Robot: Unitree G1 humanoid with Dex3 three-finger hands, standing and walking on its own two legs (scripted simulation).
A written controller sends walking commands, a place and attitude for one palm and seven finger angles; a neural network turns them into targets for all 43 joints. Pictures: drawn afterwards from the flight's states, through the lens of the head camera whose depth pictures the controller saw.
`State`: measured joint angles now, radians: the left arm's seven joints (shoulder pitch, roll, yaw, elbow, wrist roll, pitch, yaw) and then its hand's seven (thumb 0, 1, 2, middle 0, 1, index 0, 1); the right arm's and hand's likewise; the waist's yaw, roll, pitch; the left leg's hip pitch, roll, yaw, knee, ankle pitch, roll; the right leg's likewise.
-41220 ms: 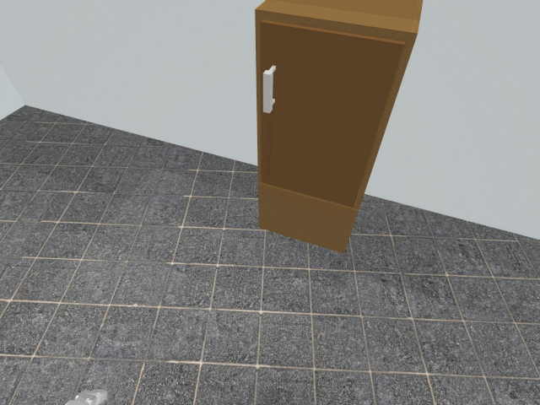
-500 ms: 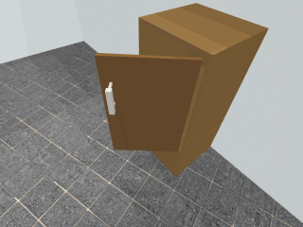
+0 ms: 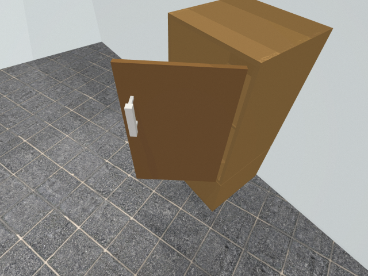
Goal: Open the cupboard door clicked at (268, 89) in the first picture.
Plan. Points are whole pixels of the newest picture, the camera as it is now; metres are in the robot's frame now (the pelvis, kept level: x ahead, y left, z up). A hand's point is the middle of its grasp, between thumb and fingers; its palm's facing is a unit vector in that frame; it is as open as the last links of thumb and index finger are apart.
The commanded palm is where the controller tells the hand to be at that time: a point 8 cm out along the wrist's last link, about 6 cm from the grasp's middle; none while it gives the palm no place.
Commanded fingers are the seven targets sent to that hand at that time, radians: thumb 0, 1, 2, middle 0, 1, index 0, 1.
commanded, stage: come to a stop and stand still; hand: left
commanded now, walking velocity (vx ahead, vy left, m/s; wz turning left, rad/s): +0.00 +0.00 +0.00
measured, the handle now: (132, 116) +0.57 +0.19 -0.01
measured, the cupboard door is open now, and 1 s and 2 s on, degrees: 49 49 49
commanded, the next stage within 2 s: look again from close up in 0.32 s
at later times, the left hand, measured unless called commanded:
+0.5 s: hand out of the picture +0.05 +0.22 -0.16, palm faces -0.01 -0.96 -0.27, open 7.3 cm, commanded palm none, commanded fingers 0.00 0.90 0.90 -0.20 -0.30 -0.20 -0.30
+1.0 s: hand out of the picture -0.04 +0.18 -0.17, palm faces -0.01 -0.98 -0.18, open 7.3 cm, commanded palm none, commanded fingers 0.00 0.90 0.90 -0.20 -0.30 -0.20 -0.30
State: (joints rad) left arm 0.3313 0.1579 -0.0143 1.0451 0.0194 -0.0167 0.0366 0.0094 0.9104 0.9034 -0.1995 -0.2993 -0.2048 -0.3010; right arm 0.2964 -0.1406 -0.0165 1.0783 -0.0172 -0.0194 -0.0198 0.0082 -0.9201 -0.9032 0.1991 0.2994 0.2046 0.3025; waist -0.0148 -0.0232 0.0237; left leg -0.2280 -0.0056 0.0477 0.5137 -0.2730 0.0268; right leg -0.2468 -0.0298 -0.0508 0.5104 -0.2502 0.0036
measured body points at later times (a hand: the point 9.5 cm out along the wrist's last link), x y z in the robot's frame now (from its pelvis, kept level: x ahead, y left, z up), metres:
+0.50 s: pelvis -0.02 +0.00 +0.00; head -0.03 +0.01 +0.45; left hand +0.05 +0.27 -0.14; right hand +0.06 -0.26 -0.13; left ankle +0.00 +0.10 -0.74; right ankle +0.01 -0.12 -0.74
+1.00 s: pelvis -0.02 +0.01 +0.01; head -0.02 +0.02 +0.46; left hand -0.03 +0.24 -0.16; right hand -0.03 -0.22 -0.15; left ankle +0.00 +0.10 -0.74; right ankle +0.01 -0.12 -0.74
